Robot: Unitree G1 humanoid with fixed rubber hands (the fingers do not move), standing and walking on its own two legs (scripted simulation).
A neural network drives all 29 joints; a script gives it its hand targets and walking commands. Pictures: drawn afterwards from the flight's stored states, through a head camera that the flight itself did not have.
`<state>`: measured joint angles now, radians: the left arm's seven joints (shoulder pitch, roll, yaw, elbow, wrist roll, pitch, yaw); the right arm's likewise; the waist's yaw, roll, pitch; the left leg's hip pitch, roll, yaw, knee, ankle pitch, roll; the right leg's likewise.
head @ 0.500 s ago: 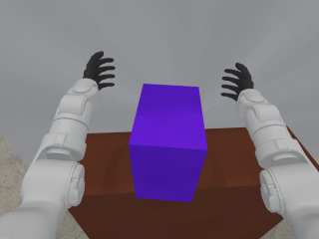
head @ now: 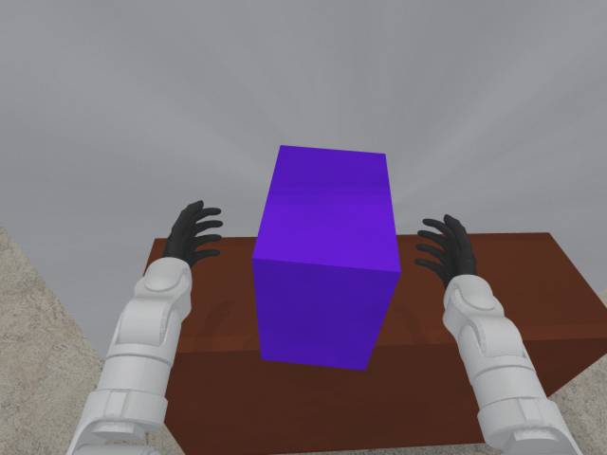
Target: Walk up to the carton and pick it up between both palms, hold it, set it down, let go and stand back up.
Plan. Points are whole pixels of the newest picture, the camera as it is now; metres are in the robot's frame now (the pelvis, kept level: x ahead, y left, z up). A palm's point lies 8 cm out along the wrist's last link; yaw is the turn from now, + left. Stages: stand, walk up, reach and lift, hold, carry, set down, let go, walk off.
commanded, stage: set down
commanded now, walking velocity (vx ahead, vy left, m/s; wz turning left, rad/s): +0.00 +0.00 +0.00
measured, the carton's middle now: (322, 257) +0.44 -0.02 +0.01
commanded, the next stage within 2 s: none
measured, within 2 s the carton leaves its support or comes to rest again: neither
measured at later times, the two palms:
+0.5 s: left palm (166, 352) +0.27 +0.20 +0.00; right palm (459, 362) +0.26 -0.21 +0.00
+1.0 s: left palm (162, 401) +0.22 +0.20 -0.04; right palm (455, 415) +0.21 -0.20 -0.04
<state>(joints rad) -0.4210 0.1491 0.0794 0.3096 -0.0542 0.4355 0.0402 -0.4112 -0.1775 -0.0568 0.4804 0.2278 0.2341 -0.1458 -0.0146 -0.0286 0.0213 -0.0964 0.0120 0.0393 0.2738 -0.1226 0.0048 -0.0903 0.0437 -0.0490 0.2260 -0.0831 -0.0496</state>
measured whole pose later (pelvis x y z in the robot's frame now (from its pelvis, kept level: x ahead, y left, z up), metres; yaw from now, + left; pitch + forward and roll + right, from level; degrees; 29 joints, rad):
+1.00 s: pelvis +0.04 +0.02 +0.00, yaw -2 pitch +3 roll -1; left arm 0.25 0.14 -0.11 0.49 -0.08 -0.37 0.09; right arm 0.25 -0.15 0.00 0.59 0.16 -0.42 0.02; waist 0.04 -0.02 -0.04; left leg -0.18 0.01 0.08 0.36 -0.22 0.02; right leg -0.20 0.04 0.00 0.32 -0.17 -0.03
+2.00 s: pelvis +0.05 +0.00 +0.00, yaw -3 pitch +0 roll +0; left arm 0.26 0.15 -0.02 0.35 0.01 0.26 0.01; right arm 0.29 -0.11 0.01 0.53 0.04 -0.05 -0.04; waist 0.03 -0.01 -0.02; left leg -0.10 0.02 0.09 0.32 -0.22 0.00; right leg -0.12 0.06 0.00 0.29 -0.18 -0.04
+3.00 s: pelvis +0.02 +0.00 -0.01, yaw -2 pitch -2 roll +0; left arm 0.14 0.21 -0.03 0.49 0.02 0.35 0.01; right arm 0.12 -0.14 -0.10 0.79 -0.06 -0.05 0.05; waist 0.01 -0.02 0.00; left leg -0.14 0.02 0.08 0.39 -0.21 0.00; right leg -0.17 0.05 -0.01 0.39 -0.19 -0.05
